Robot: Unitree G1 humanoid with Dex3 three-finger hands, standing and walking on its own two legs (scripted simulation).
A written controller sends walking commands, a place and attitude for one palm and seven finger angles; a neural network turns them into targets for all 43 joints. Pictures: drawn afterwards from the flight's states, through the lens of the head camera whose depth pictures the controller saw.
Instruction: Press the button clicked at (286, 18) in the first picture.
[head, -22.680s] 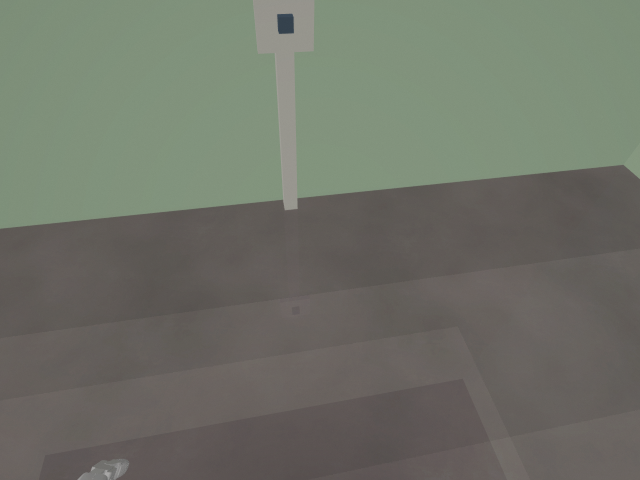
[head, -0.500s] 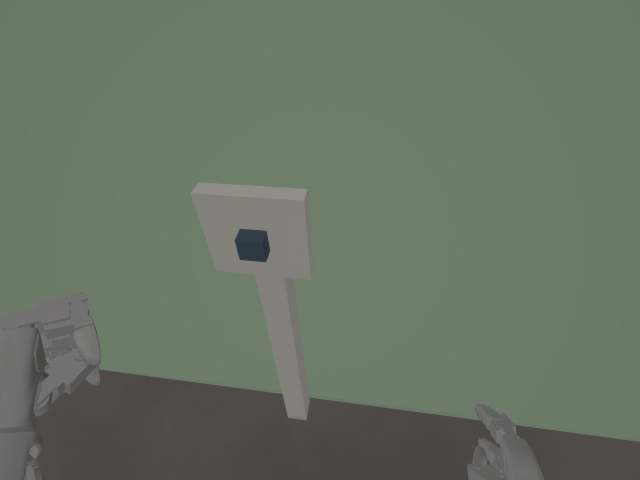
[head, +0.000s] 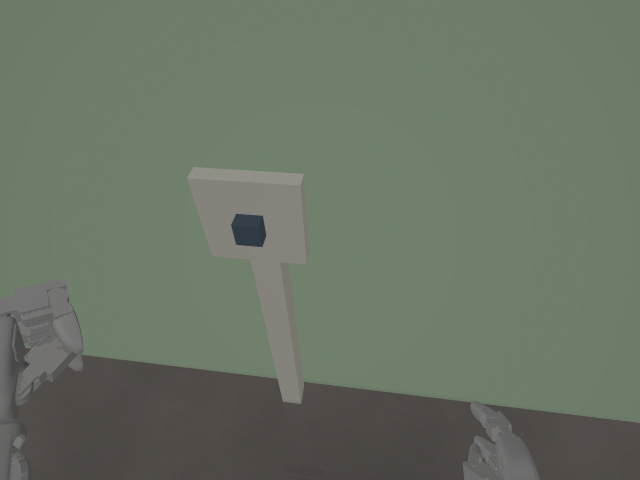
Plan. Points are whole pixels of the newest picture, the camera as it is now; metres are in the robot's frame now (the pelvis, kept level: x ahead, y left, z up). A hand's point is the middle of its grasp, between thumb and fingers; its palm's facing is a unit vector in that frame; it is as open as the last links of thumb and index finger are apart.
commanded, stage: step back with the hand held close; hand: left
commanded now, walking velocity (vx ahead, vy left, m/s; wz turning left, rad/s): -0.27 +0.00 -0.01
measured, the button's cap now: (249, 229) +0.48 +0.17 +0.04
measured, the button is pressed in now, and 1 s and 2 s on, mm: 0 0 0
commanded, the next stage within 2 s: stop stepping back and stand still in 1.10 s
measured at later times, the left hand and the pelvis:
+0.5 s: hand (46, 401) +0.14 +0.26 +0.15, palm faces +0.37 -0.81 -0.46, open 3.1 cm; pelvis -0.05 +0.02 -0.01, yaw +0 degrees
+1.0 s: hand (10, 457) +0.10 +0.26 +0.15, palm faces +0.27 -0.84 -0.46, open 3.1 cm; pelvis -0.11 +0.02 +0.00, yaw -1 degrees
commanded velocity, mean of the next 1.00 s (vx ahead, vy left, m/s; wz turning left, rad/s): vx -0.31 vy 0.00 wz -0.03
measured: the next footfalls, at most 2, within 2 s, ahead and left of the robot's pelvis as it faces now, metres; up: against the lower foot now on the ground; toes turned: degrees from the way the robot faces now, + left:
right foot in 1.12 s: -0.25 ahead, -0.12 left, +0.00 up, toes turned +9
left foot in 1.46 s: -0.30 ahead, +0.11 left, +0.00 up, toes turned +7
